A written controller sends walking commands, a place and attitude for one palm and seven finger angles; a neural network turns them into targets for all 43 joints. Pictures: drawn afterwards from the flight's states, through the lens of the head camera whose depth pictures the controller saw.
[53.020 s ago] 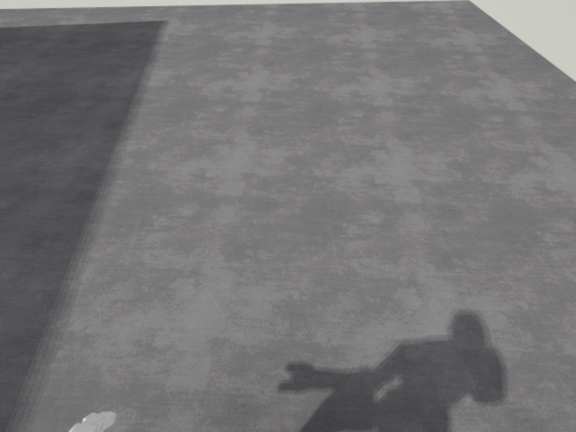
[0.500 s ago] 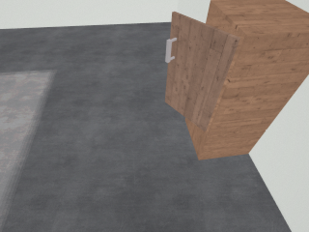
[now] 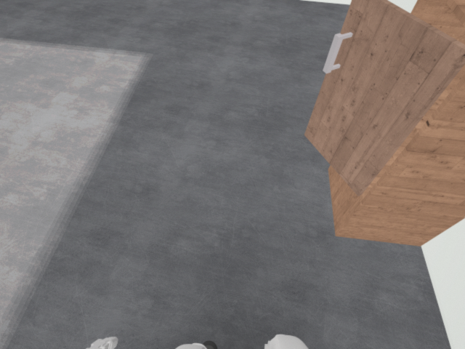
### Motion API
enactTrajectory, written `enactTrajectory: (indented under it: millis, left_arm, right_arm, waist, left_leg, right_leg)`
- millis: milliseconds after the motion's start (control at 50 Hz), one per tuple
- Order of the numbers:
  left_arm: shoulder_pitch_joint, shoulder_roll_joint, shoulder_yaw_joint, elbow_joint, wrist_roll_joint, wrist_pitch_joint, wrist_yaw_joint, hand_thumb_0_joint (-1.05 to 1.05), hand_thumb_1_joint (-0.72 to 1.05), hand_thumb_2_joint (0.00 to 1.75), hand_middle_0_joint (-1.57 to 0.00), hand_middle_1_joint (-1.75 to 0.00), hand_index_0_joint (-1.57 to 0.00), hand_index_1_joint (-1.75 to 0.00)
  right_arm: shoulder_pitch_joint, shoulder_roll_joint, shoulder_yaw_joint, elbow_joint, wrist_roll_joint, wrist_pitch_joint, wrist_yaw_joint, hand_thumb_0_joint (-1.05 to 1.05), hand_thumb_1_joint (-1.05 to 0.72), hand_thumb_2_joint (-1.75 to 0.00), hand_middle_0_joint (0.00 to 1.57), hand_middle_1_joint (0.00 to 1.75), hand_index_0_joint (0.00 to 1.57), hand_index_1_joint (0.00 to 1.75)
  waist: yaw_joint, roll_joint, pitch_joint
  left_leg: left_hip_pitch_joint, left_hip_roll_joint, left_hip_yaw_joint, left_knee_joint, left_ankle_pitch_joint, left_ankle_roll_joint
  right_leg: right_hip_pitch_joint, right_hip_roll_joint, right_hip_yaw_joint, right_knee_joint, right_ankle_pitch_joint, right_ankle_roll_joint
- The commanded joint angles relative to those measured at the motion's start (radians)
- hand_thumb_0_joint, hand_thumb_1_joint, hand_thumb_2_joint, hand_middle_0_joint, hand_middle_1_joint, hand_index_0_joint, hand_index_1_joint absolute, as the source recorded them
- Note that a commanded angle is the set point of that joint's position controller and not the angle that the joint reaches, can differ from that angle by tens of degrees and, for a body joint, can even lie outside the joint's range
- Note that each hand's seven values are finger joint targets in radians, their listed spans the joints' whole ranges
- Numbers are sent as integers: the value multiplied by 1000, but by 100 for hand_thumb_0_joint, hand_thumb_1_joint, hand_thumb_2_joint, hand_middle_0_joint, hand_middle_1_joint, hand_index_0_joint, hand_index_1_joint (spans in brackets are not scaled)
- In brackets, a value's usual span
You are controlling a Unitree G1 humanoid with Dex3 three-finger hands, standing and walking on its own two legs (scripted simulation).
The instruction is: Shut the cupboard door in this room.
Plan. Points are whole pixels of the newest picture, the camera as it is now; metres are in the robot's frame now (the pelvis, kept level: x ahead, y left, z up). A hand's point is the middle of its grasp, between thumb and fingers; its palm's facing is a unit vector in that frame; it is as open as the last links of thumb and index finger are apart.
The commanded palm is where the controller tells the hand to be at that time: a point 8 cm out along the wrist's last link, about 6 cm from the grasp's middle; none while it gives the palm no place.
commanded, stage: walk to a spot facing it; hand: left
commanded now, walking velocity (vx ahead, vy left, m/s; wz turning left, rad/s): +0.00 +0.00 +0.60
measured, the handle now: (337, 53) +0.93 -0.30 -0.02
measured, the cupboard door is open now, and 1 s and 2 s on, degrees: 34 34 34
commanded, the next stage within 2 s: turn to face it in 1.50 s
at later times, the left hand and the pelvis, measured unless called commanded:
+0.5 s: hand out of the picture -0.05 +0.13 -0.15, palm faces +0.42 -0.87 -0.26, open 7.3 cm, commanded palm none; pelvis +0.02 -0.05 +0.01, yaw +24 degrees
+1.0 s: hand (92, 348) +0.14 +0.26 -0.16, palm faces +0.57 -0.79 -0.22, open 7.3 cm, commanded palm none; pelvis +0.17 +0.05 -0.01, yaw +34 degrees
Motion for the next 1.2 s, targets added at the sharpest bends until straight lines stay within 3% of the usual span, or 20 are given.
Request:
enactTrajectory:
  millis: [0, 120, 140, 160, 180, 280, 500, 580, 600, 620, 640, 660, 740, 980, 1000, 1020, 1040, 1060, 1100, 1180]
  left_arm:
    - [16, 86, 21, -95, -5, -22, 2, 0, 90, 90, -20, -30, -20, -30]
    - [194, 116, 31, -68, -14, -23, 6, 0, 90, 90, -20, -30, -20, -30]
    - [251, 165, 44, -59, -3, -29, 9, 0, 90, 90, -20, -30, -20, -30]
    - [243, 277, 64, -86, 20, -38, 16, 0, 90, 90, -20, -30, -20, -30]
    - [80, 266, 48, -123, 2, -29, 18, 0, 90, 90, -20, -30, -20, -30]
    - [37, 143, 22, -106, -5, -90, 4, 0, 90, 90, -20, -30, -20, -30]
    - [318, 149, 29, 16, 7, -115, -4, 0, 90, 90, -20, -30, -20, -30]
    - [285, 187, 31, 22, -1, -116, -12, 0, 90, 90, -20, -30, -20, -30]
    - [278, 174, 26, 20, -7, -116, -15, 0, 90, 90, -20, -30, -20, -30]
    - [272, 115, 19, -24, -16, -112, -32, 0, 90, 90, -20, -30, -20, -30]
    - [135, 105, 3, -98, -9, -110, -31, 0, 90, 90, -20, -30, -20, -30]
    - [58, 117, 8, -124, -6, -106, -24, 0, 90, 90, -20, -30, -20, -30]
    - [174, 56, 12, -32, 6, -73, -40, 0, 90, 90, -20, -30, -20, -30]
    - [194, 84, 31, -37, 3, -94, -56, 0, 90, 90, -20, -30, -20, -30]
    - [335, 137, 45, 3, 9, -110, -50, 0, 90, 90, -20, -30, -20, -30]
    - [460, 247, 69, 40, 16, -117, -36, 0, 90, 90, -20, -30, -20, -30]
    - [437, 240, 64, 29, 2, -115, -25, 0, 90, 90, -20, -30, -20, -30]
    - [326, 202, 56, 9, 2, -111, -14, 0, 90, 90, -20, -30, -20, -30]
    - [183, 81, 21, -19, 2, -123, -9, 0, 90, 90, -20, -30, -20, -30]
    - [201, 26, 6, 11, 0, -147, -7, 0, 90, 90, -20, -30, -20, -30]
  right_arm:
    - [35, -220, -67, -67, -7, -4, -5, 0, -90, -90, 20, 30, 20, 30]
    - [-60, -220, -85, -118, -5, 21, 7, 0, -90, -90, 20, 30, 20, 30]
    - [-75, -180, -84, -130, 2, 27, 12, 0, -90, -90, 20, 30, 20, 30]
    - [-57, -108, -75, -150, 11, 24, 17, 0, -90, -90, 20, 30, 20, 30]
    - [-51, -142, -81, -153, -9, 22, 20, 0, -90, -90, 20, 30, 20, 30]
    - [-46, -124, -63, -129, -6, 17, 59, 0, -90, -90, 20, 30, 20, 30]
    - [-292, -76, -19, -178, 1, -14, 76, 0, -90, -90, 20, 30, 20, 30]
    - [-136, -103, -20, -144, -4, -39, 66, 0, -90, -90, 20, 30, 20, 30]
    - [21, -159, -35, -102, -8, -45, 55, 0, -90, -90, 20, 30, 20, 30]
    - [174, -313, -76, -69, -16, -49, 39, 0, -90, -90, 20, 30, 20, 30]
    - [275, -369, -88, -38, 2, -45, 24, 0, -90, -90, 20, 30, 20, 30]
    - [243, -344, -79, -43, 5, -45, 17, 0, -90, -90, 20, 30, 20, 30]
    - [2, -172, -26, -86, 2, -70, 0, 0, -90, -90, 20, 30, 20, 30]
    - [44, -153, -44, 5, 1, -82, 4, 0, -90, -90, 20, 30, 20, 30]
    - [57, -127, -38, 8, 8, -83, 7, 0, -90, -90, 20, 30, 20, 30]
    - [115, -52, -26, -11, 22, -89, 14, 0, -90, -90, 20, 30, 20, 30]
    - [95, -77, -32, -27, 10, -84, 14, 0, -90, -90, 20, 30, 20, 30]
    - [77, -88, -43, -15, 7, -83, 16, 0, -90, -90, 20, 30, 20, 30]
    - [50, -60, -34, 14, -2, -79, 25, 0, -90, -90, 20, 30, 20, 30]
    - [104, -4, -25, 39, 0, -48, 38, 0, -90, -90, 20, 30, 20, 30]
  waist:
    - [-4, 147, -146]
    - [71, 164, -159]
    - [95, 49, -145]
    - [100, -279, -123]
    - [38, -224, -35]
    - [-1, -168, -9]
    - [105, -177, -5]
    - [15, -153, -88]
    - [-63, -72, -189]
    - [-135, 225, -299]
    - [-176, 211, -293]
    - [-155, 41, -205]
    - [-1, 155, -11]
    - [102, 33, 0]
    - [162, -90, -63]
    - [192, -405, -177]
    - [168, -365, -168]
    - [125, -305, -115]
    - [56, -92, -36]
    - [14, -115, -28]
  left_leg:
    - [162, 248, -373, -193, -79, 101]
    - [-97, 133, -353, -167, -271, 18]
    - [-241, 41, -258, -24, -402, -39]
    - [-419, -93, -42, 369, -446, -110]
    - [-399, -26, -39, 629, -389, -98]
    - [-320, 96, 43, 716, -150, -109]
    - [-296, 121, 151, 303, -205, -60]
    - [107, 26, 245, 82, -193, -7]
    - [407, 56, 201, -9, -128, 17]
    - [714, 369, -268, -33, -146, 138]
    - [743, 515, -461, -133, -10, 223]
    - [565, 519, -407, -150, -133, 219]
    - [181, 331, -158, -238, -190, 131]
    - [-7, 228, -56, -82, -238, 94]
    - [-95, 133, 15, 184, -207, 58]
    - [-257, -21, 115, 565, -431, 10]
    - [-334, 20, 15, 784, -468, 17]
    - [-365, 67, -17, 886, -343, 14]
    - [-293, 147, -16, 856, -144, -3]
    - [-272, 160, 43, 723, -71, -35]
  right_leg:
    - [-26, 11, 7, -107, -20, 4]
    - [373, 72, -46, -532, 57, -32]
    - [488, -39, 70, -708, -63, -75]
    - [484, -362, 489, -914, -374, -189]
    - [270, -473, 476, -934, -317, -216]
    - [294, -260, 67, -835, 47, -163]
    - [567, -346, -100, -745, 472, -165]
    - [427, -315, -222, -512, 693, -127]
    - [278, -281, -271, -275, 616, -85]
    - [-108, -133, -275, 53, 25, -18]
    - [-305, -86, -139, 224, -194, -26]
    - [-314, -113, -71, 264, -154, -32]
    - [-163, -144, -44, 103, 62, -22]
    - [318, -33, -103, -427, 223, -38]
    - [505, -91, 3, -539, 63, -67]
    - [658, -378, 416, -746, -150, -157]
    - [598, -457, 607, -873, -305, -206]
    - [501, -449, 590, -904, -380, -195]
    - [293, -367, 249, -859, -117, -180]
    - [281, -296, -41, -850, 272, -166]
